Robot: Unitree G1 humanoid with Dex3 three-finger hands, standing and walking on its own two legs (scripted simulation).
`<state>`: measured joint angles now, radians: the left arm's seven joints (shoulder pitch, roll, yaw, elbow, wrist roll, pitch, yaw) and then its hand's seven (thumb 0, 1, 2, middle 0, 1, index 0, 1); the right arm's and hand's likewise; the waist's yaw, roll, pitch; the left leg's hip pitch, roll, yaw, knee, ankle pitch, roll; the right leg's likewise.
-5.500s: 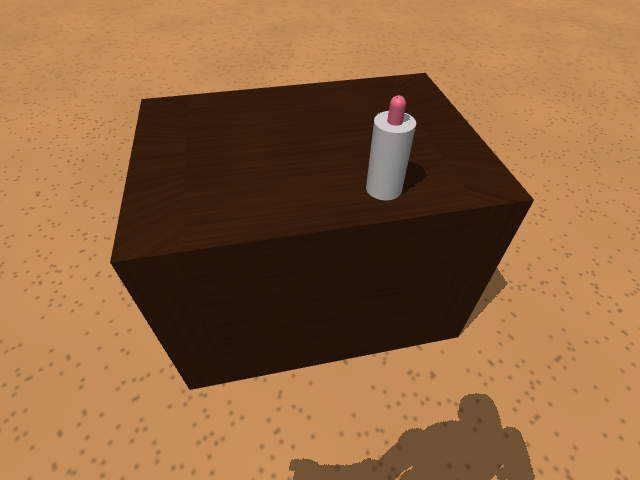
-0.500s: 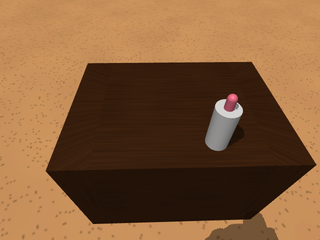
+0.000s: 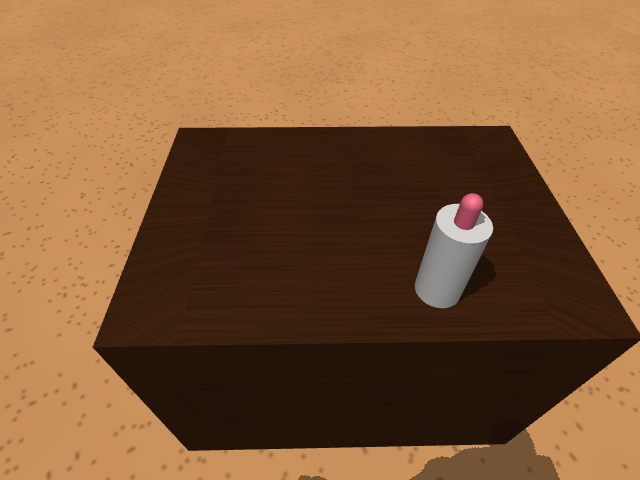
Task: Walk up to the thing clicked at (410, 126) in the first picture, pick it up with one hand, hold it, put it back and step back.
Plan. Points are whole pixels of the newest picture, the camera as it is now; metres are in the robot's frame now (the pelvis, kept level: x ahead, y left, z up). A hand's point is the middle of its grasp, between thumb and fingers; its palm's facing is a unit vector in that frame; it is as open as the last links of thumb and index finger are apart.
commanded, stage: stand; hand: right
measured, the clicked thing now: (453, 248) +0.48 -0.21 -0.02
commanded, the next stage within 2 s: rise first in 0.86 s
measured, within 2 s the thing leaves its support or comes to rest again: neither
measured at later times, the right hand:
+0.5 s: hand out of the picture +0.08 -0.25 -0.15, palm faces -0.02 +0.94 -0.34, open 7.4 cm
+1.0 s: hand out of the picture +0.07 -0.25 -0.16, palm faces -0.01 +0.94 -0.34, open 7.4 cm
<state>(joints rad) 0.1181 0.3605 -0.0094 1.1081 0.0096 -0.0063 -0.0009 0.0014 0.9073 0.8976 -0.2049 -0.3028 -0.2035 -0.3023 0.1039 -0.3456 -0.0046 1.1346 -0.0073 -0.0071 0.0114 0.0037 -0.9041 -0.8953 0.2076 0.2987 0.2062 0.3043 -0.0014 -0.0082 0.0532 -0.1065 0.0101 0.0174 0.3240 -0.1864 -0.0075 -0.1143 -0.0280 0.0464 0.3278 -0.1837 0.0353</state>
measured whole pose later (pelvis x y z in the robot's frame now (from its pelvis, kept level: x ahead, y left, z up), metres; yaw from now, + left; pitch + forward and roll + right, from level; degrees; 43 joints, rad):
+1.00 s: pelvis +0.00 +0.00 +0.00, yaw +0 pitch -2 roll +0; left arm 0.14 0.36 0.00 1.09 -0.01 -0.01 0.00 0.00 0.90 0.89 -0.20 -0.29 -0.19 -0.29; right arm 0.13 -0.34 -0.01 1.11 0.01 0.00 0.00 0.00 -0.90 -0.89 0.20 0.29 0.20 0.30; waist 0.00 -0.01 0.05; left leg -0.12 0.01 0.01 0.34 -0.19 -0.01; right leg -0.13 -0.03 0.04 0.34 -0.19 0.03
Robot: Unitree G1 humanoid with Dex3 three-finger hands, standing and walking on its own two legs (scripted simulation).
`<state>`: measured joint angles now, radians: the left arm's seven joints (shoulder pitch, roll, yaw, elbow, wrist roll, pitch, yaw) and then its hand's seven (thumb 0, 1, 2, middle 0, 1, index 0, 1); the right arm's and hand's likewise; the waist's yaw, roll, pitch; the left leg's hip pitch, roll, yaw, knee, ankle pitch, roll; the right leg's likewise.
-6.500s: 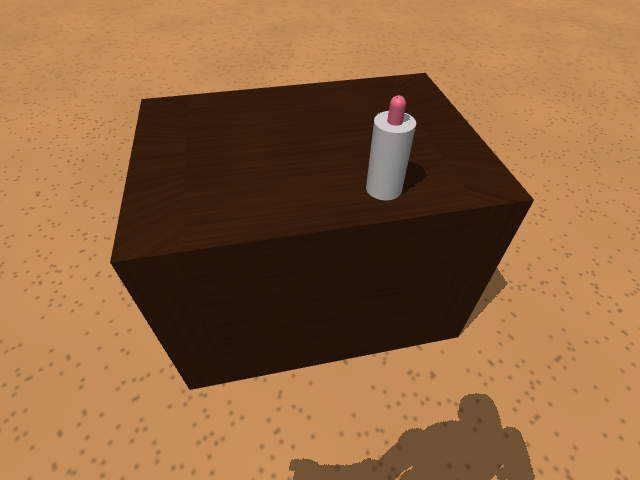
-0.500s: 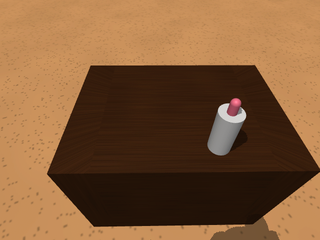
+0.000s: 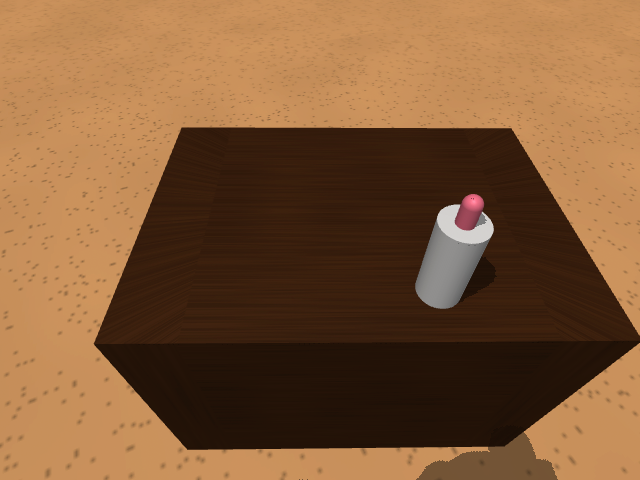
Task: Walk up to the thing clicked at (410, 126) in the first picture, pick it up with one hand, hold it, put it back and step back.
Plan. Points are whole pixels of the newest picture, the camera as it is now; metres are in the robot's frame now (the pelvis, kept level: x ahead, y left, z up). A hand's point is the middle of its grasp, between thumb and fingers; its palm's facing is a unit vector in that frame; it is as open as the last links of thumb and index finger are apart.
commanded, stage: rise first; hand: right
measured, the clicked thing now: (454, 249) +0.48 -0.21 -0.02
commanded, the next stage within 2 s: go down in 1.64 s
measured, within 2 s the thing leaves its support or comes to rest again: neither
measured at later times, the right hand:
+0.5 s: hand (523, 461) +0.18 -0.25 -0.09, palm faces +0.19 +0.92 -0.33, open 16.0 cm
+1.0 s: hand (541, 434) +0.19 -0.25 -0.02, palm faces +0.24 +0.91 -0.35, open 17.4 cm
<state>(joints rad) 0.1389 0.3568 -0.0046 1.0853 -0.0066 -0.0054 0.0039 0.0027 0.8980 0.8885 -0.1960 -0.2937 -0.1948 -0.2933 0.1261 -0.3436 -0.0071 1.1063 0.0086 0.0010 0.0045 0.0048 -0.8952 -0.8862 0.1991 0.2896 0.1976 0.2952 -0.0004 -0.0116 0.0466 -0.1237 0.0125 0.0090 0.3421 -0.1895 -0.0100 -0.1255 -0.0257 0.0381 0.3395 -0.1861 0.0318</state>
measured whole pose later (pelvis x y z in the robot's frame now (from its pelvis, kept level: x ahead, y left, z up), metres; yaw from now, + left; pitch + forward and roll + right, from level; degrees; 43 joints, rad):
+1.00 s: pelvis +0.01 +0.00 -0.01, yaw +1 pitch -1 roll +0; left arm 0.23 0.24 0.12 0.64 -0.02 -0.07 0.08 -0.01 -0.52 0.05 -0.07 -0.07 -0.07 -0.06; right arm 0.39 -0.27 -0.16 0.17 0.04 -0.08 -0.05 -0.01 0.52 -0.05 0.06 0.06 0.06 0.06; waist -0.03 -0.04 0.02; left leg -0.16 0.02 -0.01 0.45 -0.26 -0.01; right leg -0.15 -0.02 0.02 0.43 -0.25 0.03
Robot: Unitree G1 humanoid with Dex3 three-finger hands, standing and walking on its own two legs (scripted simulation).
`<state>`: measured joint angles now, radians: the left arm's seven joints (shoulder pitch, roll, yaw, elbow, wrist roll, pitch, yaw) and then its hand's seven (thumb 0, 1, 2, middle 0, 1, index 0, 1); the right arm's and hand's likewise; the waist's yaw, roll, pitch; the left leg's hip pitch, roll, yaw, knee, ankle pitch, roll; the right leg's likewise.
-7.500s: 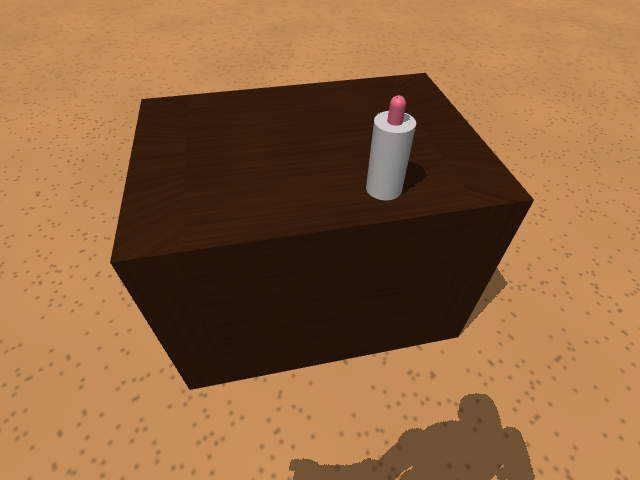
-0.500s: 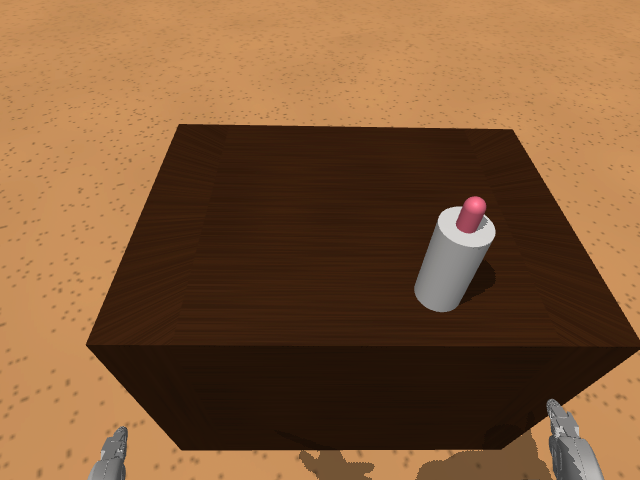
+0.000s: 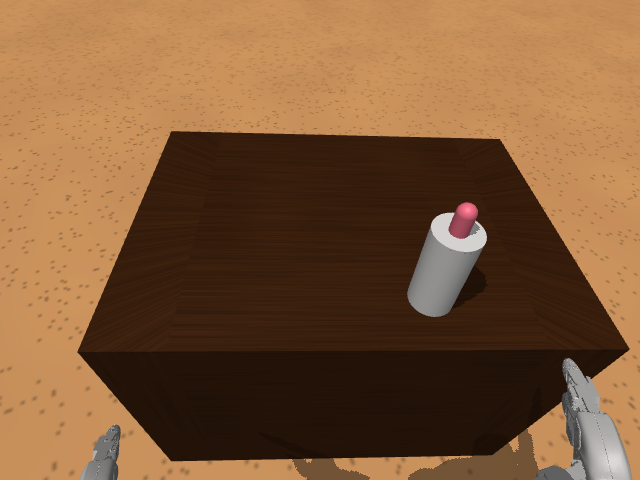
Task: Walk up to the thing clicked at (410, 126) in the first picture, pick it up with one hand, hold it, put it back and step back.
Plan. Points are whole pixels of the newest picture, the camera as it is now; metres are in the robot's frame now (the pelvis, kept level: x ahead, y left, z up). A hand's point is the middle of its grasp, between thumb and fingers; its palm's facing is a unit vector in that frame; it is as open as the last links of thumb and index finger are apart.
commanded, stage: rise first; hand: right
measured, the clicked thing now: (447, 257) +0.47 -0.22 -0.01
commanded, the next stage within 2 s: go down in 0.64 s
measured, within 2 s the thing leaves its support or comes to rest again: neither
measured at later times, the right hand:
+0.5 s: hand (559, 449) +0.16 -0.25 +0.03, palm faces +0.27 +0.89 -0.36, open 17.4 cm
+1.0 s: hand (578, 420) +0.18 -0.26 +0.05, palm faces +0.33 +0.90 -0.29, open 17.4 cm
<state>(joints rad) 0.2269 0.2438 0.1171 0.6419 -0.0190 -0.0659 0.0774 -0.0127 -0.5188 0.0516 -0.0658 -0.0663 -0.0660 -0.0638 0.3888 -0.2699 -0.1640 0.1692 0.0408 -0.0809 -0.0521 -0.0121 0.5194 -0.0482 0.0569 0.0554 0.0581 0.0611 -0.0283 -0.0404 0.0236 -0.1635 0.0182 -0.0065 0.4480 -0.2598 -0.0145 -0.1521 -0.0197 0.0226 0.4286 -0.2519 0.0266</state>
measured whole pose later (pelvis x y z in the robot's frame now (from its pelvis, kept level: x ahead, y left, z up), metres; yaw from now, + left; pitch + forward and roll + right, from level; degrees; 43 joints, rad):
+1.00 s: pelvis -0.02 +0.00 +0.00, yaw -1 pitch -2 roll +0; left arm 0.20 0.21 0.15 0.68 0.01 -0.12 0.06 -0.01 -0.52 0.05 -0.06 -0.06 -0.06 -0.06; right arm 0.36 -0.27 -0.30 0.09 0.08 -0.26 0.03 -0.01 0.53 -0.07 0.04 0.06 0.05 0.07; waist -0.02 -0.03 0.00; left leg -0.19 0.02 0.01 0.49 -0.26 -0.02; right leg -0.19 -0.01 0.04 0.48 -0.25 0.03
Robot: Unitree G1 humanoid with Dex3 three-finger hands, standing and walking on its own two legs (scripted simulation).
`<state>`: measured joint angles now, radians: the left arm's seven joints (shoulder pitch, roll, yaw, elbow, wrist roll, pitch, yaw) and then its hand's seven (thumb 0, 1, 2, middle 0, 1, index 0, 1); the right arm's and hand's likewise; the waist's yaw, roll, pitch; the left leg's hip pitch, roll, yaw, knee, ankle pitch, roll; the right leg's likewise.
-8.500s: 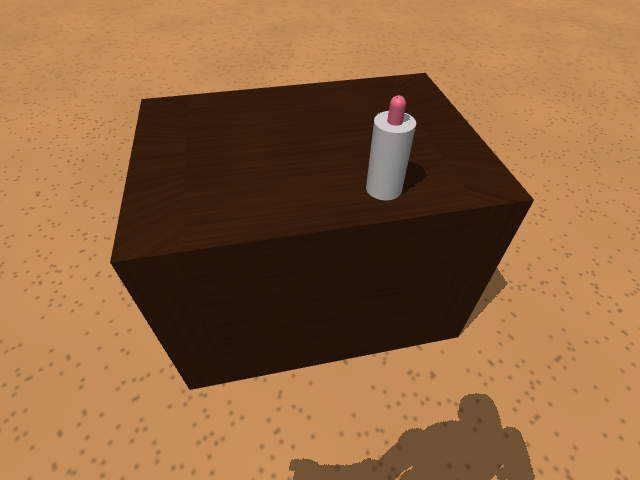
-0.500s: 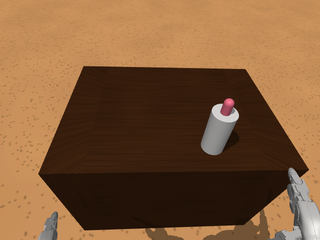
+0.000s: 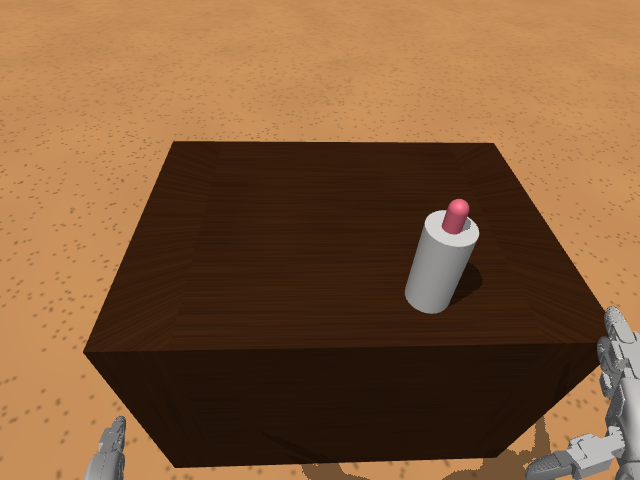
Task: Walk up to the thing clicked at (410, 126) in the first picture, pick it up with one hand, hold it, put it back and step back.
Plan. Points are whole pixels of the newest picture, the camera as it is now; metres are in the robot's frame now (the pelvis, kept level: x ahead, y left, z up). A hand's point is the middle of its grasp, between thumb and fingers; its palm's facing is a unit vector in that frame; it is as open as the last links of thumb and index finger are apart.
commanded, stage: go down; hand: right
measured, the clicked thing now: (442, 253) +0.48 -0.21 -0.01
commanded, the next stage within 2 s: none
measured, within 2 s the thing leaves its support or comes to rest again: neither
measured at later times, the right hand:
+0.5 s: hand (587, 321) +0.31 -0.33 +0.06, palm faces +0.18 +0.98 +0.00, open 17.7 cm
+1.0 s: hand (596, 291) +0.34 -0.36 +0.07, palm faces +0.19 +0.98 +0.00, open 17.6 cm
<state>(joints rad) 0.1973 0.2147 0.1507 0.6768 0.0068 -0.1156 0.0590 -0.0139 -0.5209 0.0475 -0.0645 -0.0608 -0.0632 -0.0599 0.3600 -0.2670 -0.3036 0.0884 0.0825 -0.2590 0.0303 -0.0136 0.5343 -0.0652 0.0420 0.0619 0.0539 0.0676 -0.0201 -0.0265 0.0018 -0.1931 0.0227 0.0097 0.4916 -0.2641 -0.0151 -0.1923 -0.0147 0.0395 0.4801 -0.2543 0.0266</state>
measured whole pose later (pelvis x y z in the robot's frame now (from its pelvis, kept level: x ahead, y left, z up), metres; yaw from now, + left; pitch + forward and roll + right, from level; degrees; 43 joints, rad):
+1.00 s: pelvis -0.01 -0.01 -0.03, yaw +1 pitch +9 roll +2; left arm 0.24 0.25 -0.03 0.58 -0.01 -0.21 0.18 -0.01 -0.52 0.05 -0.06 -0.06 -0.06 -0.06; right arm -0.40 -0.67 -0.61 0.95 0.29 -0.28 0.55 -0.02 0.57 -0.05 0.04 0.05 0.05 0.06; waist 0.07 0.02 -0.08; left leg -0.55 0.00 0.02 0.74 -0.35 -0.02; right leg -0.59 -0.03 0.05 0.80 -0.37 0.02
